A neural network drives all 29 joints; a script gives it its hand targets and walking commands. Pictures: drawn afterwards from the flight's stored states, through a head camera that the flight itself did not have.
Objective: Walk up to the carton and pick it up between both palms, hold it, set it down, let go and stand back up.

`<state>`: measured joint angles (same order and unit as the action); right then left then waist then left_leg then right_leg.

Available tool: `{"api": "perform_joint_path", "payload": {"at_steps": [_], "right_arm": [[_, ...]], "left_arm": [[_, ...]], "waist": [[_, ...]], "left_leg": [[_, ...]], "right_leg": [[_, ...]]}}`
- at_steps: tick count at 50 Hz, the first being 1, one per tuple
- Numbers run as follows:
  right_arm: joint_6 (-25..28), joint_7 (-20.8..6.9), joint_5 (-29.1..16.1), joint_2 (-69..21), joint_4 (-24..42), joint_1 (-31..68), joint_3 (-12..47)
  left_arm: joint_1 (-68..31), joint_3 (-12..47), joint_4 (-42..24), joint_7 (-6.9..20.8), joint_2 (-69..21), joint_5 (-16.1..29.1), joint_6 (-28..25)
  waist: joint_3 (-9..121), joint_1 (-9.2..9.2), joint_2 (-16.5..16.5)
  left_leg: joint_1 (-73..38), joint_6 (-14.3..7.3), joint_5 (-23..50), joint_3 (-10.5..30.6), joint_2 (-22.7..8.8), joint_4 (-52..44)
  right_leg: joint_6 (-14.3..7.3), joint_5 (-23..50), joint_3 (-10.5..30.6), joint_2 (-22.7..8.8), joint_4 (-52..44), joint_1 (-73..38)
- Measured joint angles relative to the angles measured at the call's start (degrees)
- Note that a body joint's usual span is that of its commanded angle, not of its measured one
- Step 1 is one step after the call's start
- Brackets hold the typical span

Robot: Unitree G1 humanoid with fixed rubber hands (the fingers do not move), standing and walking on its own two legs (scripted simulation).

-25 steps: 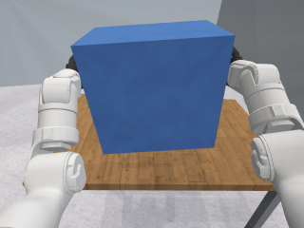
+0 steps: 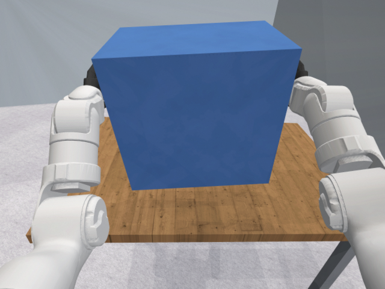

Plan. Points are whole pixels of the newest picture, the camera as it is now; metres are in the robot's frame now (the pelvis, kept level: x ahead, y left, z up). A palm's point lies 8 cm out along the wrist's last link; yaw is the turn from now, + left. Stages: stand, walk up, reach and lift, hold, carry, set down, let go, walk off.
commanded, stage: set down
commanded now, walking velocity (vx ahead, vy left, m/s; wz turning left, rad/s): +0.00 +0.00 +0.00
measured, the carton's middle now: (196, 107) +0.39 +0.00 +0.28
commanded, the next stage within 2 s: none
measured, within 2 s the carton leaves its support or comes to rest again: neither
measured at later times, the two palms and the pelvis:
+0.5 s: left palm (91, 109) +0.39 +0.21 +0.27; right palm (278, 108) +0.39 -0.17 +0.28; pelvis +0.00 -0.01 +0.00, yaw +1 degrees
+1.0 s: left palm (99, 121) +0.41 +0.21 +0.23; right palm (271, 127) +0.41 -0.18 +0.23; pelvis +0.01 +0.00 +0.00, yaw +0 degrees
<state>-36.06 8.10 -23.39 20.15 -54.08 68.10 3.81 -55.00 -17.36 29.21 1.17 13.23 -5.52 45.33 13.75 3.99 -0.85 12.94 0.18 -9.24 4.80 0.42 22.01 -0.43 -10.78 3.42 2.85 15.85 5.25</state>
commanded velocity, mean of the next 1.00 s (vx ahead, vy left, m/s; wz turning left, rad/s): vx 0.00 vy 0.00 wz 0.00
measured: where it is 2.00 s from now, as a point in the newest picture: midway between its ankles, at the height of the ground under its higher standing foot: outside the picture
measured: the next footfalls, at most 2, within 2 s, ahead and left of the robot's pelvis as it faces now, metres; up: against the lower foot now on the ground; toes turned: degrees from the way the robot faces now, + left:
none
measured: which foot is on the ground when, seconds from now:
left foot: down 0.00-1.00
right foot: down 0.00-1.00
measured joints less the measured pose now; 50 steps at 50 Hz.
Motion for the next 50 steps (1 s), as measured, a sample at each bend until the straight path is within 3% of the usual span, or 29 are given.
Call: {"api": "perform_joint_path", "payload": {"at_steps": [11, 20, 32, 50], "right_arm": [[6.61, -0.88, 4.73, -2.95, -3.27, -0.89, -4.96], [11.08, -0.84, 5.86, -4.8, 0.06, -5.88, -4.65], [14.96, -1.2, 9.15, -8.01, 0.67, -9.6, -10.04], [16.65, -1.36, 9.7, -8.06, 7.88, -16.46, -7.45]], "left_arm": [[-3.34, -2.38, 7.35, 1.52, 0.42, -2.88, -7.04], [1.03, -2.22, 3.47, 1.49, -0.06, -2.55, -9.83], [2.13, -2.74, 4.61, 2.07, -0.34, -3.28, -13.12], [8.04, -2.1, -2.73, 2.18, -2.59, -4.06, -13.93]], "waist": [[-2.96, -0.51, -0.79], [-4.96, -0.91, -1.94], [-6.65, -0.95, -3.57], [-9.76, -0.14, -2.91]], "left_leg": [[-2.66, 0.28, 0.82, -0.32, -0.18, -1.85], [-3.88, 0.62, 0.9, 0.05, -0.37, -2.25], [-4.82, 0.49, 1.02, 0.28, 0.16, -2.99], [-5.98, -0.25, -0.32, -0.61, 0.68, -2.35]], "right_leg": [[-0.3, 0.28, 0.17, 0.0, -0.54, -1.94], [-0.63, 0.3, -0.4, 0.15, -1.02, -3.33], [-0.54, -0.38, -1.14, -0.47, -0.69, -3.96], [0.11, -1.16, -0.98, -1.22, -1.08, -5.52]]}}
